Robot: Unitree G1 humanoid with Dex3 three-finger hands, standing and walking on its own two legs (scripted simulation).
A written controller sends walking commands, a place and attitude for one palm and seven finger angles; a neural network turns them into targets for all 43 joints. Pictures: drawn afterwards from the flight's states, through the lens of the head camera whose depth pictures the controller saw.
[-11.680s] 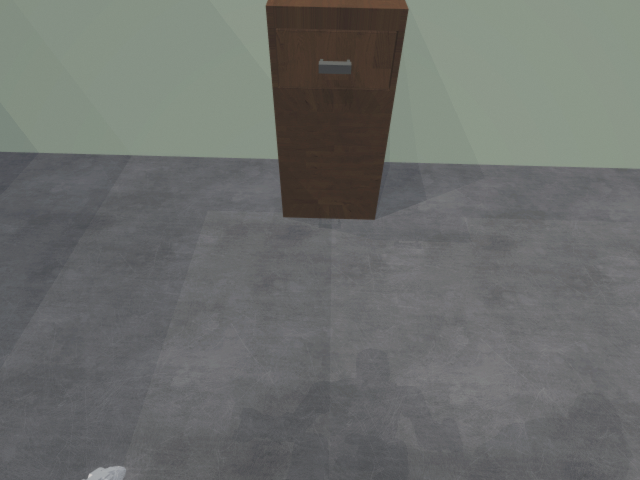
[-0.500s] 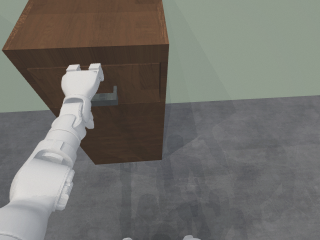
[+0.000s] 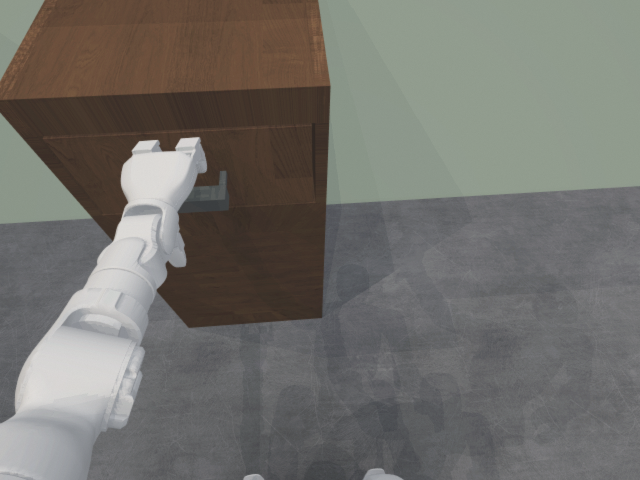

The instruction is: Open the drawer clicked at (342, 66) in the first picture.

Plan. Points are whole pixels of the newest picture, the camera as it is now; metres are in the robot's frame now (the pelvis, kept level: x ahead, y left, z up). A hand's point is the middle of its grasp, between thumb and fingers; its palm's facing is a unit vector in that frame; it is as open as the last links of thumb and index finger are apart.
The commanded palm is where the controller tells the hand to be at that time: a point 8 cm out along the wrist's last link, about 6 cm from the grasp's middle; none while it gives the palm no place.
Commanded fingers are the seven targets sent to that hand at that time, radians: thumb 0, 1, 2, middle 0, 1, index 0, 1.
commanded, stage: lower the fingers behind the handle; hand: left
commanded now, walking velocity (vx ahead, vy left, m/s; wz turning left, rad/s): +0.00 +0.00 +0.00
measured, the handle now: (194, 188) +0.55 +0.16 -0.02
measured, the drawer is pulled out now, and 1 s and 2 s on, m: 0.00 0.00 0.00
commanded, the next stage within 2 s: lift the fingers back up to retry in 1.36 s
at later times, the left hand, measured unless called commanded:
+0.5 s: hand (174, 212) +0.49 +0.18 -0.01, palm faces -0.04 -0.02 -1.00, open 13.8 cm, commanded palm +0.48 +0.18 +0.04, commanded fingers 0.00 -0.50 0.30 -0.30 -1.20 -0.30 -1.20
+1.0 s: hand (175, 215) +0.49 +0.19 -0.02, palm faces -0.01 +0.00 -1.00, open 13.8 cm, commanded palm +0.47 +0.18 +0.01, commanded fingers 0.00 -0.50 0.30 -0.30 -1.20 -0.30 -1.20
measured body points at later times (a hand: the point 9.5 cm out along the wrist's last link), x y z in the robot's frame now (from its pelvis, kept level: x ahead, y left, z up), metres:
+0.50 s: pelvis -0.01 +0.01 -0.02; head +0.10 +0.01 +0.42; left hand +0.49 +0.18 +0.04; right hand -0.02 -0.26 -0.15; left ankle -0.02 +0.11 -0.71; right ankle -0.03 -0.11 -0.71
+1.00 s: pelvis -0.03 +0.02 -0.04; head +0.09 +0.02 +0.40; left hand +0.49 +0.18 +0.04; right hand -0.05 -0.26 -0.16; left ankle -0.02 +0.11 -0.71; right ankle -0.03 -0.11 -0.71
